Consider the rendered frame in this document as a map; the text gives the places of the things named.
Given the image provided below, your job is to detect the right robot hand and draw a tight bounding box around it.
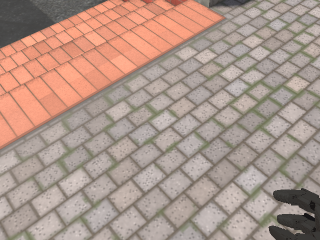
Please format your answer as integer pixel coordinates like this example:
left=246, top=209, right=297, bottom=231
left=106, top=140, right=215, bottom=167
left=268, top=188, right=320, bottom=240

